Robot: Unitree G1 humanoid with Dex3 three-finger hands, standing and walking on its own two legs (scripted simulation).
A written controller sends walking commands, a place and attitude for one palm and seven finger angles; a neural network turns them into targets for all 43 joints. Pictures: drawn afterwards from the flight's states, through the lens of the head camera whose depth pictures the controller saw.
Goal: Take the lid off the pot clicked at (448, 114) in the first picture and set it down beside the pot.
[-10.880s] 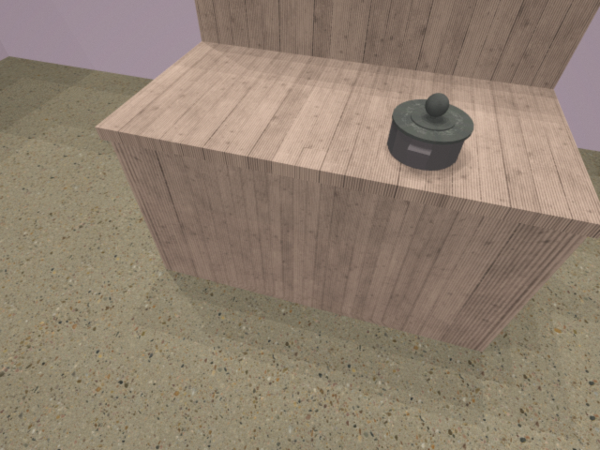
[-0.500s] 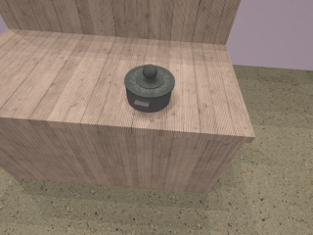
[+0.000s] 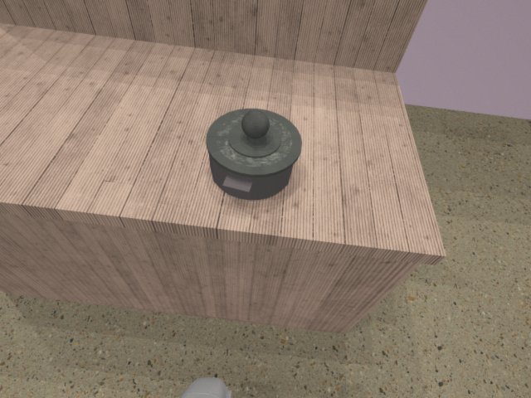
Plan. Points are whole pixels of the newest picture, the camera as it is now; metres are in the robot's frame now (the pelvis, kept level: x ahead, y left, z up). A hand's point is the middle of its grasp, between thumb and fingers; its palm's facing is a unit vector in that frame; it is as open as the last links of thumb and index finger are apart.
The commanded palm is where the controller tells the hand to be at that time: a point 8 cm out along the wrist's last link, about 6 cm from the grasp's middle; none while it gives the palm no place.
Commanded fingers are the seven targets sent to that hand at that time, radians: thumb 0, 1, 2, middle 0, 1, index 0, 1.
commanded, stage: shuffle to correct the standing spot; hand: left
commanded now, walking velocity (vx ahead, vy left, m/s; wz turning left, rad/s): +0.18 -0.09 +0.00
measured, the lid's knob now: (255, 124) +0.57 +0.08 +0.06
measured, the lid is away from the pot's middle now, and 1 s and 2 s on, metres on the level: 0.00 0.00 0.00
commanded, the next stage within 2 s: come to a stop and stand still in 0.48 s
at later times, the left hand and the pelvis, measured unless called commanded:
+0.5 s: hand (161, 368) +0.17 +0.19 -0.16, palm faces +0.00 -0.98 -0.17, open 7.4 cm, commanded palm none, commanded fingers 0.00 0.90 0.90 -0.20 -0.30 -0.20 -0.30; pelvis +0.08 -0.01 +0.01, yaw +0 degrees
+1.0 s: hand (197, 389) +0.15 +0.12 -0.17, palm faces +0.04 -0.98 -0.21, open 7.3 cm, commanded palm none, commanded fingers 0.00 0.90 0.90 -0.20 -0.30 -0.20 -0.30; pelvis +0.11 -0.06 +0.01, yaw -1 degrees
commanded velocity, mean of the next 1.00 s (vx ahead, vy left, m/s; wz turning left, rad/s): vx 0.01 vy -0.03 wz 0.00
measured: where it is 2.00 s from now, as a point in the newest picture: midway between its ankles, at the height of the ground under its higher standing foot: outside the picture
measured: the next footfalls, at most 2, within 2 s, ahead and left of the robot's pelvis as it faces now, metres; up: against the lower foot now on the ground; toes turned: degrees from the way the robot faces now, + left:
left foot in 0.12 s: +0.14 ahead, +0.11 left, +0.00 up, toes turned +3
right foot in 0.60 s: +0.14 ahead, -0.18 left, +0.00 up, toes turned -4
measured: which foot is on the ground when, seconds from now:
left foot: up 0.00-0.10, down 0.12-0.60, up 0.62-0.80, down 0.82-1.00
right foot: down 0.00-0.14, up 0.16-0.58, down 0.60-1.00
